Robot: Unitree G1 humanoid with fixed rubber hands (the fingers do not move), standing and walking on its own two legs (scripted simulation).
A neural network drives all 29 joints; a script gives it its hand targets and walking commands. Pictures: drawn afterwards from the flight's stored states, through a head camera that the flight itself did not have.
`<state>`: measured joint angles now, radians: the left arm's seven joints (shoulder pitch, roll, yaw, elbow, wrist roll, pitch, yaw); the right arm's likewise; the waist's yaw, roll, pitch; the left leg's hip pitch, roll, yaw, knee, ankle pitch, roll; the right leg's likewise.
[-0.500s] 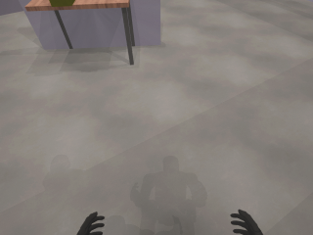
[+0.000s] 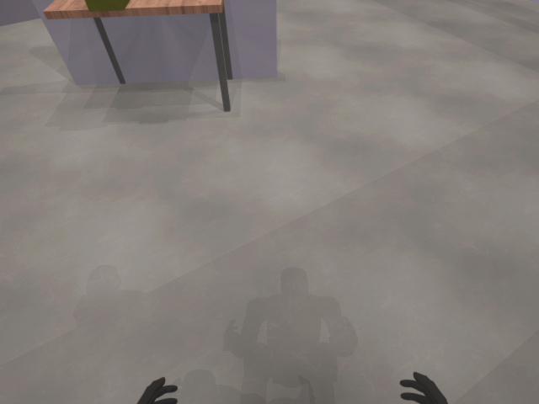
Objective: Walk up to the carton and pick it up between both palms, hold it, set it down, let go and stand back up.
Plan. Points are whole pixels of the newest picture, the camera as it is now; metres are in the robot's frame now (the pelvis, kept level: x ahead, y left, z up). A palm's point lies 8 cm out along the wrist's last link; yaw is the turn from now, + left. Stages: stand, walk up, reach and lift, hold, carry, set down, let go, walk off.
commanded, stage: stand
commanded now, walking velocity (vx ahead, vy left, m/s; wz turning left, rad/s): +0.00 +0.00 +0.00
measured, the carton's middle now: out of the picture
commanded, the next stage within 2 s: walk up in 0.06 s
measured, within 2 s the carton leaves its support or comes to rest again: neither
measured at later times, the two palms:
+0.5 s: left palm out of the picture +0.06 +0.28 -0.09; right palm (402, 333) +0.23 -0.19 -0.07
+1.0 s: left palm (71, 252) +0.40 +0.43 -0.08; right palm (291, 272) +0.35 -0.01 -0.09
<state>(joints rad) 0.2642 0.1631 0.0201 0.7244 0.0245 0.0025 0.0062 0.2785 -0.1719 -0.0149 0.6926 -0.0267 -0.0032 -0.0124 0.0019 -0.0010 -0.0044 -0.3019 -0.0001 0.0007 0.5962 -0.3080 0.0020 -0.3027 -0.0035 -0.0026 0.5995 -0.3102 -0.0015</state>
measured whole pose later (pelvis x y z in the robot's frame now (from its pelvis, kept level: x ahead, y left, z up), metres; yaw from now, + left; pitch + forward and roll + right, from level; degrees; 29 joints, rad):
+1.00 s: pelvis +0.28 +0.19 +0.01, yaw +20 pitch +3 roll +1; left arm 0.13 0.15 -0.02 0.63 0.04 -0.03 -0.05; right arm 0.53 -0.09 -0.05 0.69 -0.04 -0.11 -0.02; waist -0.07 -0.07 -0.03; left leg -0.13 -0.10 -0.04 0.39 -0.30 0.07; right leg -0.78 -0.10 -0.05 1.02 -0.08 -0.01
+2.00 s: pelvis +0.84 +0.40 +0.01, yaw +22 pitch +1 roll +0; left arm 0.25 0.20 0.05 0.64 0.03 -0.03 -0.03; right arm 0.45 -0.15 -0.06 0.71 -0.02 -0.11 -0.03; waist -0.04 -0.05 0.00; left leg -0.12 -0.06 0.12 0.37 -0.27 0.10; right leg -0.68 -0.08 0.00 1.04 -0.15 0.02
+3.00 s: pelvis +1.27 +0.58 +0.01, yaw +21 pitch +0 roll +1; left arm 0.24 0.18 0.03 0.66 0.04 -0.01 -0.04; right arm 0.46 -0.14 -0.06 0.71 -0.04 -0.11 -0.03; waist -0.04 -0.07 0.01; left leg -0.13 0.00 0.12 0.39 -0.26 0.03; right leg -0.63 -0.08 -0.02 0.91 -0.15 0.03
